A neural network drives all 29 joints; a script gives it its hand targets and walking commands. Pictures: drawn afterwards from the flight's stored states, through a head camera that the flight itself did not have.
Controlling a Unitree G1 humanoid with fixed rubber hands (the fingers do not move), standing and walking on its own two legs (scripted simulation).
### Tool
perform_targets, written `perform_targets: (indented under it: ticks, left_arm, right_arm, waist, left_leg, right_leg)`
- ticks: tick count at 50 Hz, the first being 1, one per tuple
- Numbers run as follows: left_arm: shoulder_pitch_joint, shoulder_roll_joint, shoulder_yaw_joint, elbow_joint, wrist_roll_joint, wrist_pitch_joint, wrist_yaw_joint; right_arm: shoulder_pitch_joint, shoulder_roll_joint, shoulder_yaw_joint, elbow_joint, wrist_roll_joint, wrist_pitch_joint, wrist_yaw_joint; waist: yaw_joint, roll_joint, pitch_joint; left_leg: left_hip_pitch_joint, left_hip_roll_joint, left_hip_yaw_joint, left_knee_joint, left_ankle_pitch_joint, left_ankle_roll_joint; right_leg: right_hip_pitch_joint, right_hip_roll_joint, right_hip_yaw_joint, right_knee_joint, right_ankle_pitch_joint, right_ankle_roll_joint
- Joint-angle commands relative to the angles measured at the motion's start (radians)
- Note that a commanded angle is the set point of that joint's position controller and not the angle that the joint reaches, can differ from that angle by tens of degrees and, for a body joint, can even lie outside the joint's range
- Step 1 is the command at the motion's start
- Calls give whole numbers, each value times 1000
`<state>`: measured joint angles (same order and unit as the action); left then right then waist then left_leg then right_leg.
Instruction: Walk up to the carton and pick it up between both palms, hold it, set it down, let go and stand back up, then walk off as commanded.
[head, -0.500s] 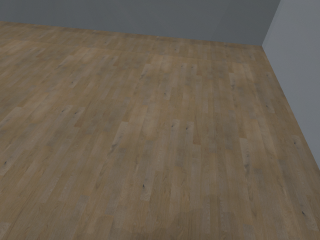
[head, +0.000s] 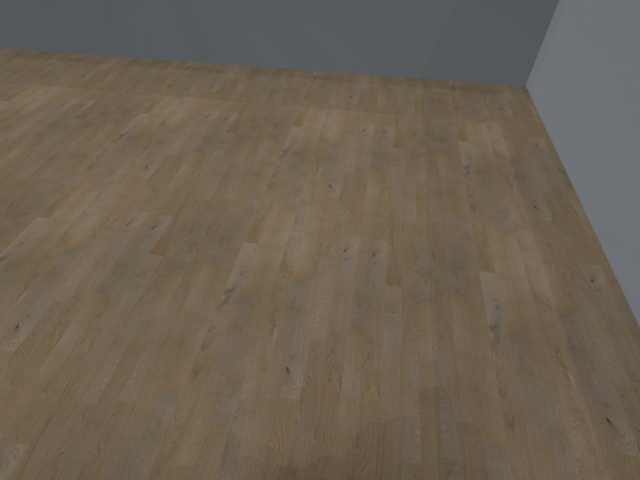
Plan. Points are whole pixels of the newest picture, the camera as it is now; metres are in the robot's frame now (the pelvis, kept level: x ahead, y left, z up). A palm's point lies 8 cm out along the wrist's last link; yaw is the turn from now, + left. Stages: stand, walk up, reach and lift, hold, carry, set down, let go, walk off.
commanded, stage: stand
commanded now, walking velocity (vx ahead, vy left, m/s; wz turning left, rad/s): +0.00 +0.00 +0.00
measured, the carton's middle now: out of the picture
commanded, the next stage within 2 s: walk up in 0.08 s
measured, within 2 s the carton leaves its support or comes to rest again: neither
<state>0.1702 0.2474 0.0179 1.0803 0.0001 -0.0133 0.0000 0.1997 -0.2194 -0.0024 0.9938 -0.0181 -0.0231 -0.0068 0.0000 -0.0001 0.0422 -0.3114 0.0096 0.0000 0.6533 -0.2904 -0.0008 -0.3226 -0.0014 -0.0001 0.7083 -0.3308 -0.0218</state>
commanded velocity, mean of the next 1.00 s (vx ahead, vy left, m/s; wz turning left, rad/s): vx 0.00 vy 0.00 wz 0.00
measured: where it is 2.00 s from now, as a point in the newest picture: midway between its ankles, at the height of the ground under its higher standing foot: outside the picture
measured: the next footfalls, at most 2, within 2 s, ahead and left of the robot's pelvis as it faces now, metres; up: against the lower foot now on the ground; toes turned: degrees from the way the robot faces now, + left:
left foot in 0.62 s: +0.03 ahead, +0.22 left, +0.00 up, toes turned +17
right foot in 1.00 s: +0.18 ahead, +0.17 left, +0.00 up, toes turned +23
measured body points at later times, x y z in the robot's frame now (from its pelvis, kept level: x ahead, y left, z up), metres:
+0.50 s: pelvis +0.01 +0.02 +0.00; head +0.02 +0.02 +0.45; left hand +0.07 +0.30 -0.13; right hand +0.11 -0.24 -0.14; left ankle +0.01 +0.16 -0.68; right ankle +0.03 -0.10 -0.72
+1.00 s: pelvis +0.05 +0.15 +0.00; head +0.11 +0.13 +0.44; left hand +0.01 +0.48 -0.10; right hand +0.24 -0.08 -0.16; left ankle +0.00 +0.21 -0.72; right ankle +0.10 +0.15 -0.71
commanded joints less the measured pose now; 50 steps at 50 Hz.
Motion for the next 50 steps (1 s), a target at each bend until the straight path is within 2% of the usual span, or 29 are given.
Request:
perform_targets:
  ticks: [1,2,6,7,10,11,13,14,15,16,17,19,21,27,30,31,32,33,34,35,37,39,41,44,45,47,48,49,50]
  left_arm:
    - [-43,239,36,-45,11,-41,13]
    - [-62,247,42,-52,13,-50,9]
    - [-106,297,56,-57,17,-44,9]
    - [-70,297,62,-54,15,-50,8]
    - [-82,286,57,-38,8,-50,13]
    - [-67,233,36,-45,9,-56,9]
    - [-100,244,57,-54,11,-51,14]
    - [-8,418,113,-101,-8,-35,27]
    - [63,449,129,-101,3,-29,44]
    - [31,481,143,-96,9,-35,53]
    - [-33,461,140,-135,11,-43,52]
    - [-77,460,144,-161,29,-42,54]
    - [-75,418,139,-173,30,-53,56]
    - [-82,477,169,-162,50,-59,41]
    - [-105,457,161,-162,39,-61,29]
    - [-132,434,146,-156,36,-50,21]
    - [-74,358,124,-147,36,-38,7]
    - [-15,268,89,-147,29,-30,13]
    - [-81,303,91,-142,24,-34,21]
    - [-31,328,87,-130,10,-40,27]
    - [-123,359,93,-150,-3,-57,18]
    - [-94,329,71,-155,-11,-50,18]
    - [-75,309,76,-151,-18,-51,24]
    - [-52,297,77,-143,-31,-58,44]
    - [17,303,73,-122,-31,-57,50]
    - [63,310,77,-96,-20,-66,65]
    - [136,329,86,-86,-27,-69,69]
    - [236,375,111,-60,-19,-78,82]
    - [265,467,143,-51,-12,-67,97]
  right_arm:
    - [-55,-297,-71,3,8,-20,-5]
    - [-34,-298,-75,11,4,-24,-6]
    - [-65,-288,-76,-2,9,-13,-6]
    - [-54,-291,-75,-9,10,-20,0]
    - [-40,-292,-69,-1,17,-22,-8]
    - [-37,-275,-68,-1,18,-31,-11]
    - [-72,-295,-64,-5,4,-30,-9]
    - [-108,-344,-107,-161,-44,25,50]
    - [-170,-298,-102,-234,-35,41,69]
    - [-140,-291,-104,-240,-66,63,79]
    - [-112,-317,-119,-232,-72,76,79]
    - [-138,-382,-131,-242,-74,87,107]
    - [-160,-350,-147,-242,-61,87,127]
    - [-146,-346,-155,-251,-50,96,139]
    - [-82,-359,-162,-211,-44,62,137]
    - [50,-360,-176,-172,-45,57,131]
    - [99,-434,-202,-150,-54,43,112]
    - [58,-465,-208,-174,-56,32,99]
    - [74,-479,-200,-182,-45,35,99]
    - [42,-484,-198,-213,-47,44,100]
    - [69,-429,-186,-220,-39,60,93]
    - [89,-420,-185,-234,-42,67,75]
    - [75,-393,-170,-244,-38,68,75]
    - [48,-361,-160,-254,-50,78,88]
    - [-5,-378,-164,-269,-54,77,90]
    - [-80,-344,-148,-302,-35,76,90]
    - [-128,-339,-145,-320,-22,76,98]
    - [-205,-272,-111,-345,-15,76,107]
    - [-125,-201,-89,-361,-20,70,112]
  waist:
    - [15,2,48]
    - [5,40,-7]
    - [-10,-69,30]
    - [-16,32,-11]
    - [-22,38,-25]
    - [-7,-58,-30]
    - [-9,47,-49]
    - [27,41,-80]
    - [75,-92,-123]
    - [51,-121,-45]
    - [21,-95,-52]
    - [15,-12,28]
    - [14,-16,58]
    - [7,-123,-8]
    - [-30,-28,-56]
    - [-94,-8,-120]
    - [-125,273,-155]
    - [-94,436,-173]
    - [-116,355,-163]
    - [-104,357,-244]
    - [-121,269,-184]
    - [-130,304,-239]
    - [-118,211,-225]
    - [-101,108,-231]
    - [-49,140,-193]
    - [1,31,-167]
    - [54,51,-170]
    - [138,-106,-207]
    - [137,-394,-274]
  left_leg:
    - [36,106,-154,-238,-20,63]
    - [37,91,-122,-220,-31,51]
    - [44,62,-65,-196,-3,33]
    - [88,81,-82,-183,37,44]
    - [82,100,-118,-205,99,41]
    - [67,102,-117,-196,124,48]
    - [86,93,-99,-196,133,54]
    - [-213,27,-167,-105,281,84]
    - [-354,2,-66,60,136,60]
    - [-467,56,-43,236,-132,30]
    - [-436,93,-51,313,-121,17]
    - [-406,109,-70,408,-112,-3]
    - [-346,135,-78,392,-104,-8]
    - [-353,168,-40,191,-187,-9]
    - [-167,103,19,-96,-133,17]
    - [47,59,57,-256,-80,36]
    - [254,132,-216,-352,99,110]
    - [405,212,-466,-329,396,154]
    - [451,208,-487,-287,538,229]
    - [509,216,-501,-297,411,258]
    - [498,121,-446,-246,673,219]
    - [564,116,-390,-199,874,216]
    - [592,144,-453,-230,839,269]
    - [527,153,-491,-269,761,285]
    - [457,180,-488,-266,723,286]
    - [307,160,-464,-209,678,256]
    - [200,122,-404,-143,629,205]
    - [6,-16,-223,41,570,122]
    - [-296,-173,-14,176,-113,33]
  right_leg:
    - [-20,-107,154,-330,-65,-42]
    - [17,-112,135,-301,-40,-40]
    - [-24,-117,162,-373,-85,-32]
    - [-34,-141,193,-343,-20,-38]
    - [25,-131,147,-306,90,-40]
    - [41,-136,173,-301,101,-43]
    - [51,-131,137,-272,164,-41]
    - [264,-137,78,-225,192,-61]
    - [372,-301,210,-355,185,-118]
    - [300,-496,324,-461,140,-161]
    - [236,-510,304,-495,-59,-170]
    - [82,-513,323,-530,-187,-231]
    - [-24,-484,246,-513,-124,-219]
    - [123,-456,111,-386,-71,-199]
    - [89,-370,-37,-224,23,-145]
    - [45,-274,-154,-32,94,-95]
    - [-191,-106,-206,301,-67,-15]
    - [-444,-17,-183,466,-233,63]
    - [-519,-18,-159,470,-306,61]
    - [-476,-56,-99,393,-282,69]
    - [-445,-21,-49,341,-209,50]
    - [-442,-33,-49,320,-187,63]
    - [-428,-3,-50,208,-204,70]
    - [-333,4,1,19,-175,66]
    - [-288,-19,31,-4,-162,57]
    - [-137,-20,53,-146,-63,45]
    - [33,-54,84,-310,66,44]
    - [339,-159,147,-557,202,68]
    - [615,-431,280,-570,507,138]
